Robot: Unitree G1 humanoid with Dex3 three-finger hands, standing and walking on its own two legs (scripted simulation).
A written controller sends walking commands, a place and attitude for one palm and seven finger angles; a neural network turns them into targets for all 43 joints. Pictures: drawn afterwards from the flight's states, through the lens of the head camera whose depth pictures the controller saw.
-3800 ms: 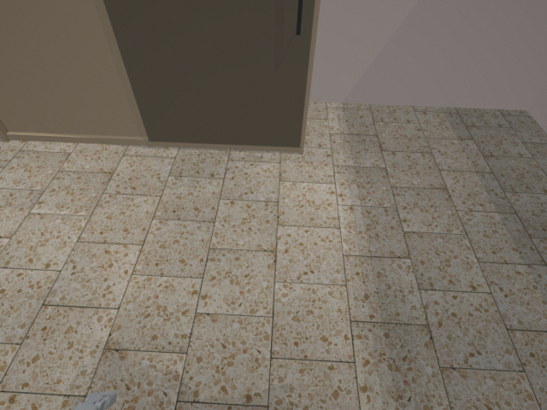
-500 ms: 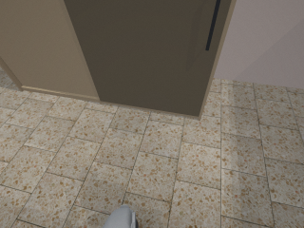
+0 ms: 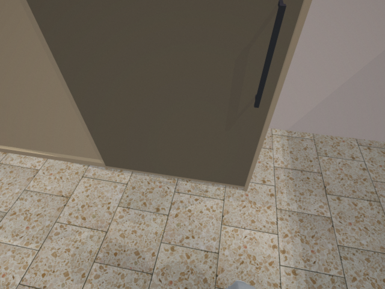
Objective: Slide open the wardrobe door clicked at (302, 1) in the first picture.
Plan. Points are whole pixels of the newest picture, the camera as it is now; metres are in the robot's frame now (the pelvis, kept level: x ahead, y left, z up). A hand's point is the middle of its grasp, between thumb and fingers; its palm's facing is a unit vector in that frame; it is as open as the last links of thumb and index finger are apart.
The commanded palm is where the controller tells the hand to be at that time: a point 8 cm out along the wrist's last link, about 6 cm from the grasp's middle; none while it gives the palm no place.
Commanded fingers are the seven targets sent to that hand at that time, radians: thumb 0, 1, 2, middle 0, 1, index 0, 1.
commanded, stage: turn to face it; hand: right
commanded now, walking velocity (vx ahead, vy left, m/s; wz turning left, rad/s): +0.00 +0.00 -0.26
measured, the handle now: (267, 61) +0.76 -0.20 +0.09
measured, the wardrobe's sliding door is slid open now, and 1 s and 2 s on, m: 0.00 0.00 0.00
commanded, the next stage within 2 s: take the last steps up to it in 0.24 s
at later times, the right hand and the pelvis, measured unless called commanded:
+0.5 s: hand out of the picture +0.09 -0.18 -0.16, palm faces +0.16 +0.96 -0.22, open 7.3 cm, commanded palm none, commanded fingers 0.00 -0.90 -0.90 0.20 0.30 0.20 0.30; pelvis +0.09 +0.00 +0.01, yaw -6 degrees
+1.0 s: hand (292, 272) +0.21 -0.23 -0.16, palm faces +0.16 +0.97 -0.19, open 7.3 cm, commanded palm none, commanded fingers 0.00 -0.90 -0.90 0.20 0.30 0.20 0.30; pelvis +0.20 -0.04 +0.01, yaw -8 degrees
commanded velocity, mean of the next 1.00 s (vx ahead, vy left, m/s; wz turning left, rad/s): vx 0.19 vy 0.02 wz -0.10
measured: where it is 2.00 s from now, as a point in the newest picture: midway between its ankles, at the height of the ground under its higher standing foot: (199, 284)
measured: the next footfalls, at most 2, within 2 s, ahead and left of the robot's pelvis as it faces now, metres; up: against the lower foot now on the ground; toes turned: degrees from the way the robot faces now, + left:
right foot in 0.04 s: +0.17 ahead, -0.12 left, +0.00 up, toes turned -9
left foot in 0.38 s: +0.13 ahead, +0.11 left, +0.00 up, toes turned +0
